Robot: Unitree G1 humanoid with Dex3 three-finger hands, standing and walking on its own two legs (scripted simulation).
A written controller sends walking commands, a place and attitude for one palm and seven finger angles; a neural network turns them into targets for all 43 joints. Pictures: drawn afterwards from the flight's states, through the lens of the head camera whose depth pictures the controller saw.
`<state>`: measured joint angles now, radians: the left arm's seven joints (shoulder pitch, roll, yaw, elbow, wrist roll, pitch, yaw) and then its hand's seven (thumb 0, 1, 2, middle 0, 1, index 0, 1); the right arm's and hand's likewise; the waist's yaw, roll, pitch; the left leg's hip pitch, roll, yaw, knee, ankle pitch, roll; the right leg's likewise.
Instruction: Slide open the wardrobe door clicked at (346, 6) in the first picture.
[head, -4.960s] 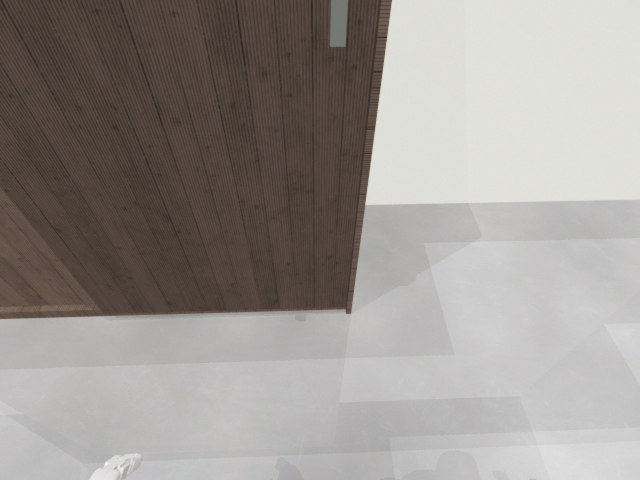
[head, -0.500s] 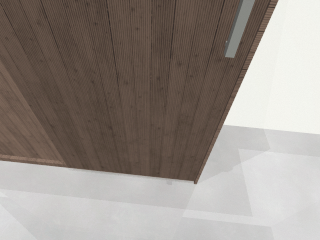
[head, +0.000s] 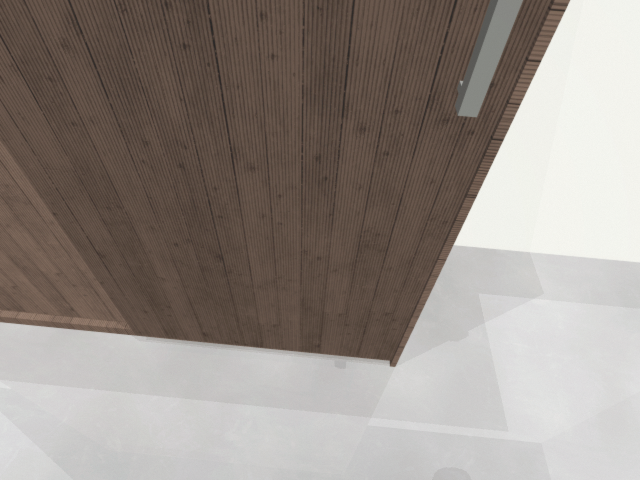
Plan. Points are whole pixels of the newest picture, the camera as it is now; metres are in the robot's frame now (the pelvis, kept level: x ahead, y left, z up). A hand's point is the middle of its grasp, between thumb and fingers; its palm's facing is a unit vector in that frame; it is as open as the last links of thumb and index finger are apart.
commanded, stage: come to a stop and stand still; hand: right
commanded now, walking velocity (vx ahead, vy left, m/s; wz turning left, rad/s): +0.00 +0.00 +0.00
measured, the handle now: (482, 48) +0.56 -0.16 +0.27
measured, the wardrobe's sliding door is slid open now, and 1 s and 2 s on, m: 0.00 0.00 0.00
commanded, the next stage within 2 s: look again from close up in 0.26 s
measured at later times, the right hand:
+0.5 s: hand out of the picture -0.01 -0.15 -0.17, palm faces +0.05 +0.98 -0.19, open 7.4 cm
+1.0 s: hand out of the picture -0.03 -0.14 -0.17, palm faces +0.06 +0.98 -0.17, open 7.4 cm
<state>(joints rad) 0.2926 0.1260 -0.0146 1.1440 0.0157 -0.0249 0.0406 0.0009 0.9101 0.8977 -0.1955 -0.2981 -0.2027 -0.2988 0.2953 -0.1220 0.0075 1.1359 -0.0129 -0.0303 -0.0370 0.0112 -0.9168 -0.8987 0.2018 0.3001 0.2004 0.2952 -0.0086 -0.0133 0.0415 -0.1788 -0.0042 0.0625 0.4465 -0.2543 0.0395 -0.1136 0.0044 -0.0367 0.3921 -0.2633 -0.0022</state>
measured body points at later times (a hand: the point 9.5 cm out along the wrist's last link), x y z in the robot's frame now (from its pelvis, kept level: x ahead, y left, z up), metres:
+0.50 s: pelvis +0.00 +0.02 +0.00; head +0.02 +0.03 +0.45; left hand -0.01 +0.22 -0.17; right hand -0.01 -0.20 -0.16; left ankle -0.01 +0.09 -0.74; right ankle -0.03 -0.12 -0.74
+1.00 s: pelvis +0.00 +0.02 +0.00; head +0.01 +0.02 +0.45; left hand -0.02 +0.22 -0.16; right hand -0.03 -0.19 -0.16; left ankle -0.01 +0.09 -0.74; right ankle -0.03 -0.12 -0.74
